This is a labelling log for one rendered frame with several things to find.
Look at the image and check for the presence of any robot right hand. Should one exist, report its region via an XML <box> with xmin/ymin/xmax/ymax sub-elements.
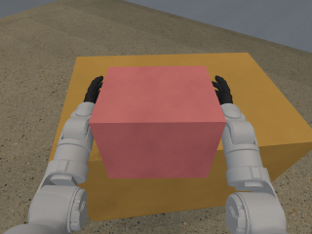
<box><xmin>212</xmin><ymin>75</ymin><xmax>233</xmax><ymax>105</ymax></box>

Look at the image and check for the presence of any right robot forearm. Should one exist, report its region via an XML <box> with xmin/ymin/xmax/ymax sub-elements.
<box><xmin>220</xmin><ymin>103</ymin><xmax>287</xmax><ymax>230</ymax></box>

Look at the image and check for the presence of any robot left upper arm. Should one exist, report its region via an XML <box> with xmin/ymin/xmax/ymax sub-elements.
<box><xmin>3</xmin><ymin>184</ymin><xmax>88</xmax><ymax>234</ymax></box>

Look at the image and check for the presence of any left robot forearm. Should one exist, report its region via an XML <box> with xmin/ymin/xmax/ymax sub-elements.
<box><xmin>27</xmin><ymin>101</ymin><xmax>96</xmax><ymax>223</ymax></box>

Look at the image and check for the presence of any carton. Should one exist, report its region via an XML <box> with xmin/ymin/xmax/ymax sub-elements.
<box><xmin>89</xmin><ymin>65</ymin><xmax>226</xmax><ymax>178</ymax></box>

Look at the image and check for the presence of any robot left hand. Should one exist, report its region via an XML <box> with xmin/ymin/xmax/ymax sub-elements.
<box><xmin>83</xmin><ymin>75</ymin><xmax>103</xmax><ymax>104</ymax></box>

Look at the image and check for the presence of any pedestal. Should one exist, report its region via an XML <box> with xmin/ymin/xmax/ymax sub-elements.
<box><xmin>48</xmin><ymin>53</ymin><xmax>312</xmax><ymax>222</ymax></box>

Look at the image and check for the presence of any robot right upper arm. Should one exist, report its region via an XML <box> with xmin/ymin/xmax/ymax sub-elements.
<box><xmin>225</xmin><ymin>192</ymin><xmax>292</xmax><ymax>234</ymax></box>

